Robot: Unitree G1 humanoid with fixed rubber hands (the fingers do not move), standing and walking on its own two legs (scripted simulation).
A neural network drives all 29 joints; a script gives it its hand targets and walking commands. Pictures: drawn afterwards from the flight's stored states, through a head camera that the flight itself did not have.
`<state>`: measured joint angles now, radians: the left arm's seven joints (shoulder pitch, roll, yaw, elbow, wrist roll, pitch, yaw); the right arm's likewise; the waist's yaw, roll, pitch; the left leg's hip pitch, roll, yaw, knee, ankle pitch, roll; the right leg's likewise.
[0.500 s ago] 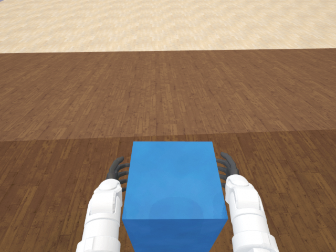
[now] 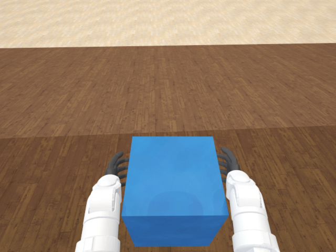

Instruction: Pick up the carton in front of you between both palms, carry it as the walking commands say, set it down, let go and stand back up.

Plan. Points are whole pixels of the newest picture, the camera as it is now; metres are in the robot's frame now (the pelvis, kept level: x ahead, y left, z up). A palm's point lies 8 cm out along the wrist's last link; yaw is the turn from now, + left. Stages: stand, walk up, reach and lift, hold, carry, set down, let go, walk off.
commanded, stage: reach and lift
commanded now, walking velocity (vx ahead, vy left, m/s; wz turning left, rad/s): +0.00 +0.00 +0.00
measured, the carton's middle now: (172, 193) +0.29 +0.00 -0.04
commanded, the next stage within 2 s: hold in 0.32 s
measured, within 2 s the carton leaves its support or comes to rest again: neither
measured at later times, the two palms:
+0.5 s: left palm (111, 177) +0.29 +0.15 +0.05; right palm (236, 172) +0.29 -0.15 +0.06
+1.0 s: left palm (110, 177) +0.28 +0.15 +0.05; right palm (236, 173) +0.29 -0.15 +0.06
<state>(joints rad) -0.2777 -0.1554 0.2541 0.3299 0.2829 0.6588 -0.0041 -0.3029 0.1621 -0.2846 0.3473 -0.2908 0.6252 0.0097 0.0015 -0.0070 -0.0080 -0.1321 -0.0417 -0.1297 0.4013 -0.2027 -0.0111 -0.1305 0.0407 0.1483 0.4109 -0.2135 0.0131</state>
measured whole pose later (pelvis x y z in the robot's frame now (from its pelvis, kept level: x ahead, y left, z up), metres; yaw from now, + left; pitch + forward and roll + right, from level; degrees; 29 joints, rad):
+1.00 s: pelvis +0.00 +0.00 +0.00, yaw +0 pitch -7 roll +0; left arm -0.29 -0.16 0.24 0.25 0.28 0.76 -0.01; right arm -0.31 0.16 -0.27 0.27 -0.29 0.73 0.02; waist 0.00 -0.01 0.01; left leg -0.06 -0.04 -0.13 0.36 -0.18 -0.01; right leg -0.05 0.04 0.14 0.37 -0.20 0.01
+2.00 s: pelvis +0.43 -0.05 +0.00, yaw +1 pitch +5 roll +2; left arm -0.17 -0.13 0.12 -0.36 0.09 1.22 0.10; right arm -0.19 0.14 -0.11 -0.35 -0.12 1.20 -0.09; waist 0.04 -0.01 -0.09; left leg -0.62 0.08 0.14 0.71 -0.16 0.00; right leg -0.06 -0.03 -0.20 0.26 -0.29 -0.03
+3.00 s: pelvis +1.09 -0.06 -0.01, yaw -1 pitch +5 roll +0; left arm -0.65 -0.01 0.18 0.03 0.05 1.22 0.13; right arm -0.65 0.01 -0.21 0.00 -0.08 1.21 -0.12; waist 0.03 0.01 0.00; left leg -0.69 0.07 0.07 0.78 -0.13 0.05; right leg -0.18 0.00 -0.18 0.43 -0.34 -0.06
